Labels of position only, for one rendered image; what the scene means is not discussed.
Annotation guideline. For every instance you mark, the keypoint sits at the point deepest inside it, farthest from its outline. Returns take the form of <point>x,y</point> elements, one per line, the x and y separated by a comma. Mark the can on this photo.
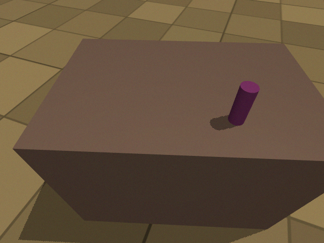
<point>243,102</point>

